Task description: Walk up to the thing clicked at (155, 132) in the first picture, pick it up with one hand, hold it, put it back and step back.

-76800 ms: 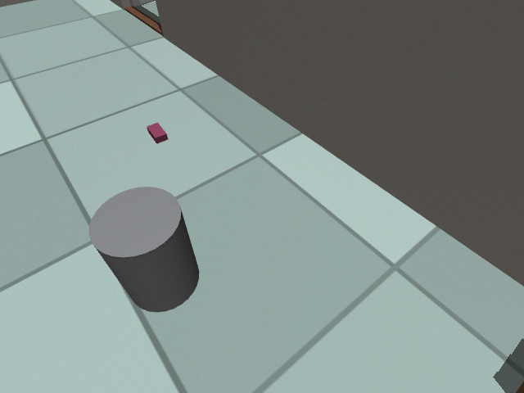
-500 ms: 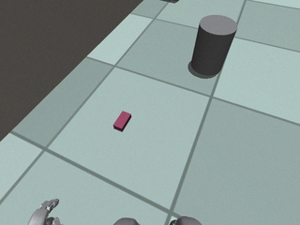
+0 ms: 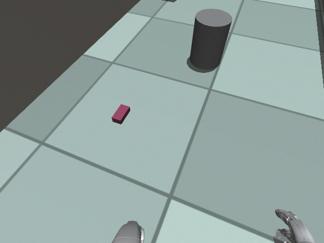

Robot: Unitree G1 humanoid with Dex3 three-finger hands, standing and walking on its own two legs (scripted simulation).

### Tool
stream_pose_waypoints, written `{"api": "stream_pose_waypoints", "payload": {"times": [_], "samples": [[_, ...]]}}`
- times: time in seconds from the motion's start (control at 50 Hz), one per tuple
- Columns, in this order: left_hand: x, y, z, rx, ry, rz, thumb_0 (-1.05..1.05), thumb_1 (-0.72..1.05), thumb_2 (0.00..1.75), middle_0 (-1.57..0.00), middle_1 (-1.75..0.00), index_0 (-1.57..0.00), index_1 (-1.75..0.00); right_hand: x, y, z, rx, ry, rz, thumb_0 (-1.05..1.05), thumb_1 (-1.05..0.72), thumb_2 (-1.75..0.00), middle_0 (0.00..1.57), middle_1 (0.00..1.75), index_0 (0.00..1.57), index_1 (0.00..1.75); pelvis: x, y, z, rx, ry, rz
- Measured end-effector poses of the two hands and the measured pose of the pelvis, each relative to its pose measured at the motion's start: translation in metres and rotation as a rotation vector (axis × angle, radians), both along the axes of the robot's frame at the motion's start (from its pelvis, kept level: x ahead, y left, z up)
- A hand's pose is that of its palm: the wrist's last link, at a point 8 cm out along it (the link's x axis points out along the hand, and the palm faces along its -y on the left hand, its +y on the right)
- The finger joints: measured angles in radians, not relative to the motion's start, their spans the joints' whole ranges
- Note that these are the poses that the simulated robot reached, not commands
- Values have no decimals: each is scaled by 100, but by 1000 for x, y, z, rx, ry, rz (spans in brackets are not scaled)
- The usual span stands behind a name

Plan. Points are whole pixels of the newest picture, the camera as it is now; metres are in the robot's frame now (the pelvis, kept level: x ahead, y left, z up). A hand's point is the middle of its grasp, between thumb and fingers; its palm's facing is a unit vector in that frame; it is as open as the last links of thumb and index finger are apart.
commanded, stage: step back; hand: left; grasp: from above
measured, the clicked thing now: (121, 113) +1.03 +0.35 -0.73
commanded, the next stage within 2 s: stand in 1.10 s
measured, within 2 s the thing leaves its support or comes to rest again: neither
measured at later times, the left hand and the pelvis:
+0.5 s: hand out of the picture -0.01 +0.28 -0.12, palm faces +0.11 -0.92 -0.38, open 7.4 cm; pelvis -0.04 -0.01 +0.02, yaw +7 degrees
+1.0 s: hand out of the picture +0.06 +0.27 -0.13, palm faces +0.17 -0.90 -0.40, open 7.4 cm; pelvis +0.01 -0.02 +0.01, yaw +9 degrees
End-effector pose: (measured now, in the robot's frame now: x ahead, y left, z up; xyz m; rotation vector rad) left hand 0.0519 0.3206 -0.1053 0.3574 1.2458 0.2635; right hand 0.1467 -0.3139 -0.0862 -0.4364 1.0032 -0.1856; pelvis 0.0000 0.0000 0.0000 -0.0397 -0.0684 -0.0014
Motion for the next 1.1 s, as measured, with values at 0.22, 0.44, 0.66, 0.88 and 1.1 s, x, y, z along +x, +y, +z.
{"api": "stream_pose_waypoints", "payload": {"times": [0.22,0.44,0.66,0.88,1.1], "samples": [[-68,-16,38,50,-61,62,1,90,90,-20,-31,-21,-30,-116,-18,-21,65,208,-42,1,-90,-90,21,30,20,30,-38,-17,17,54,33,53],[-80,2,22,3,-72,96,1,90,90,-20,-30,-21,-30,-147,2,-7,53,237,-23,1,-90,-90,21,30,21,30,-47,-5,18,58,27,119],[-35,-25,17,-12,-105,58,1,91,90,-20,-30,-21,-30,-104,-28,-8,34,201,-24,1,-90,-90,21,30,21,30,-20,-29,12,50,19,108],[-13,-43,20,-4,-139,108,1,90,90,-20,-31,-21,-30,-42,-14,-31,64,233,55,1,-90,-90,21,30,20,30,4,-31,10,29,31,152],[0,2,6,5,-98,135,1,90,90,-20,-31,-21,-30,-25,17,-21,41,227,42,1,-90,-90,21,30,20,30,13,-3,7,41,41,146]]}}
